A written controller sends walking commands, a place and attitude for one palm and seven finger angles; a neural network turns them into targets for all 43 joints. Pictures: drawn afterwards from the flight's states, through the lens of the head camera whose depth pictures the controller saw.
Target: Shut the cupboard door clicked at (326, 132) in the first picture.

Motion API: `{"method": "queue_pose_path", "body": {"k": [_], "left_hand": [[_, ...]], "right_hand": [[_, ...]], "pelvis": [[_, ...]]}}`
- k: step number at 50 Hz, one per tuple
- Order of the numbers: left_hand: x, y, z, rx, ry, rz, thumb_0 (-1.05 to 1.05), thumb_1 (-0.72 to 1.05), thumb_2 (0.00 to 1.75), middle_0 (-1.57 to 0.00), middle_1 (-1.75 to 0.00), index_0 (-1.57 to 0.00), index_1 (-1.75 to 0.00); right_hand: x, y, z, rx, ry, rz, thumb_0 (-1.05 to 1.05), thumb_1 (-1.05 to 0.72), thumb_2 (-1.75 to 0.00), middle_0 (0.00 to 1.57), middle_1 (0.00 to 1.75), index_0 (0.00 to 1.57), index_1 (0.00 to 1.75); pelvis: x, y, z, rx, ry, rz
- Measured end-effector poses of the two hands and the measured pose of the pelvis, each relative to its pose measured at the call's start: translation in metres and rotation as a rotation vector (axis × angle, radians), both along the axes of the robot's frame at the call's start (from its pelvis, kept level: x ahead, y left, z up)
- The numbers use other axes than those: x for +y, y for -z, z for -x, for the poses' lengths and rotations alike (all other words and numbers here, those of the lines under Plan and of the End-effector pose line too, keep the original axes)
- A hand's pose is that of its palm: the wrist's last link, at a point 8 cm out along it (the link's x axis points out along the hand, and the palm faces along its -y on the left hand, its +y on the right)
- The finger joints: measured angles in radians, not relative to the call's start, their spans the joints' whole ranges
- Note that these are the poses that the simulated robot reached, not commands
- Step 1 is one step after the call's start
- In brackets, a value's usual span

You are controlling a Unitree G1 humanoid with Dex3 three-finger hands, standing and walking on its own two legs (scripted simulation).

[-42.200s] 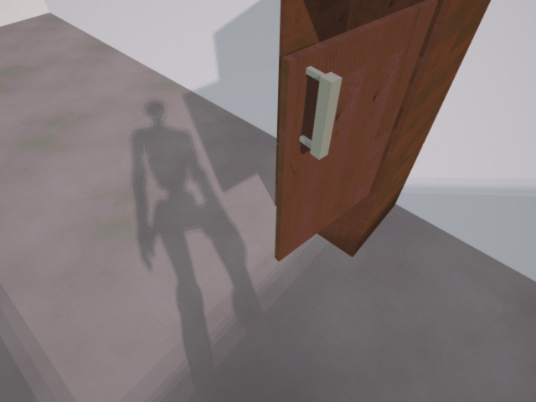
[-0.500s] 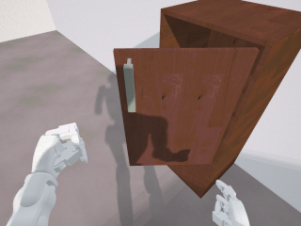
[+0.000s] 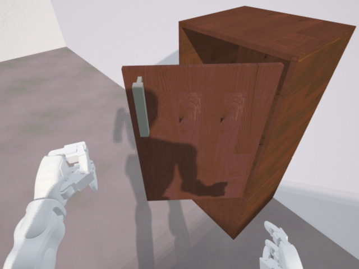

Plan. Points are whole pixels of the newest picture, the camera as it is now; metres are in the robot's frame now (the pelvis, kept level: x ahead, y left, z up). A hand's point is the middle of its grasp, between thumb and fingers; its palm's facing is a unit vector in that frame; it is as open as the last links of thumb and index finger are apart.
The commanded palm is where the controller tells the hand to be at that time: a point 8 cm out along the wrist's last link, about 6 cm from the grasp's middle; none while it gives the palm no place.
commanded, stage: raise the hand and make a fist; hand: left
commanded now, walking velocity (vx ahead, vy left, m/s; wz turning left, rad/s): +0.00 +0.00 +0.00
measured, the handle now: (142, 107) +0.47 +0.16 +0.15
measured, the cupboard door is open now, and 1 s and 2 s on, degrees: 51 51 49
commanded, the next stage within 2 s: bring the fist close to the handle in 0.06 s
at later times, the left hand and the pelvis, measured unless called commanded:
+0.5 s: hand (117, 157) +0.27 +0.16 +0.16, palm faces +0.10 -0.99 -0.02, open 3.1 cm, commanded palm +0.25 +0.21 +0.16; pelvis +0.02 +0.00 +0.00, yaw +0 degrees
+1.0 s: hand (140, 137) +0.34 +0.13 +0.16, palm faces +0.12 -0.99 -0.01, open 3.1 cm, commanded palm +0.31 +0.17 +0.16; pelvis +0.02 +0.01 +0.00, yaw -1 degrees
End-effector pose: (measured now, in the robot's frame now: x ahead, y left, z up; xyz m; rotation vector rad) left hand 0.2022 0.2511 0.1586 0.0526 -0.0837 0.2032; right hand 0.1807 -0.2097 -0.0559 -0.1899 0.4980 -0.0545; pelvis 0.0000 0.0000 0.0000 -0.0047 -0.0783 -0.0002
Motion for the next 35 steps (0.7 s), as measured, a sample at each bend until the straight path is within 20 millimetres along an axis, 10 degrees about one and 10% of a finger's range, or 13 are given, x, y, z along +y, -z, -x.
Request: {"method": "queue_pose_path", "body": {"k": [35], "left_hand": [[-0.052,-0.007,-0.066,-0.008,0.087,0.029,0.02,0.89,0.9,-1.31,-1.5,-1.3,-1.5]], "right_hand": [[0.016,0.006,-0.025,0.054,-0.016,-0.035,0.01,-0.9,-0.9,0.2,0.3,0.2,0.3]], "pelvis": [[0.007,0.001,-0.022,0.024,0.013,-0.011]]}}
